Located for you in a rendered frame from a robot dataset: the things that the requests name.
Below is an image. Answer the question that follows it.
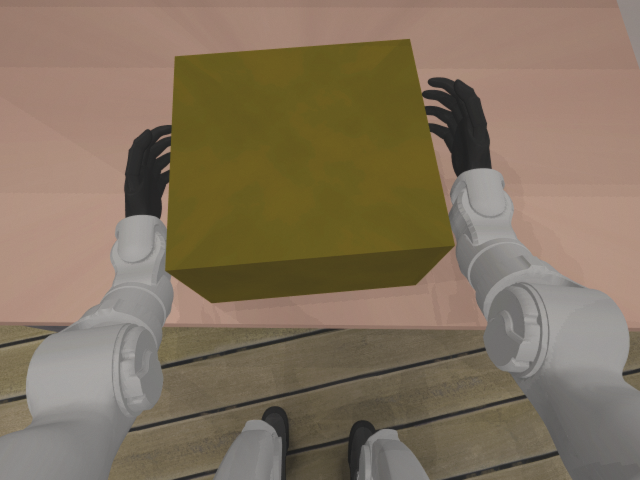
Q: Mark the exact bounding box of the right robot upper arm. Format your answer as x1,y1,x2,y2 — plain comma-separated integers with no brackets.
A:
483,282,640,480

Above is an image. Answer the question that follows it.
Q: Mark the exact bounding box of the table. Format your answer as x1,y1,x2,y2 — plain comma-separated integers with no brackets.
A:
0,0,640,332

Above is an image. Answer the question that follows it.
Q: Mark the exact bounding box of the robot left hand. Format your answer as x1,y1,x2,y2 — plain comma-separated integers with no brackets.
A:
124,125,172,219

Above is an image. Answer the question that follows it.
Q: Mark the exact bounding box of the carton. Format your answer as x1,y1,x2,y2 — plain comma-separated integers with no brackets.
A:
165,39,455,303

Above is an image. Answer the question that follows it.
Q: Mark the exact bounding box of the left robot shin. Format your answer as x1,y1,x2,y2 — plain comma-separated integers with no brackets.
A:
241,420,278,437

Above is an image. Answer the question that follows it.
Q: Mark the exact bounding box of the left robot forearm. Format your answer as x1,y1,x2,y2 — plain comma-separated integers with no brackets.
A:
26,215,174,417

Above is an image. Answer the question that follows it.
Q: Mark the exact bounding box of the robot shin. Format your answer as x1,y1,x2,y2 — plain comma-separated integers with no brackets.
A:
357,429,400,480
241,420,278,437

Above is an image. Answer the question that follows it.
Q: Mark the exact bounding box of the right robot shin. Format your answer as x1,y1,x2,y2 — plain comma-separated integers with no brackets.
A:
357,429,400,480

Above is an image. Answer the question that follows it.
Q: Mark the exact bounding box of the left robot upper arm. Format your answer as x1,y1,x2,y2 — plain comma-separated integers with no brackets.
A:
0,323,163,480

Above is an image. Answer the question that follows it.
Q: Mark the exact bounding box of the right robot forearm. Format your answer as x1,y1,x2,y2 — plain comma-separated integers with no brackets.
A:
448,168,630,366

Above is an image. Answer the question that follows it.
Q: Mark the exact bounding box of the robot right hand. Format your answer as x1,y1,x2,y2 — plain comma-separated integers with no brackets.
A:
422,77,492,177

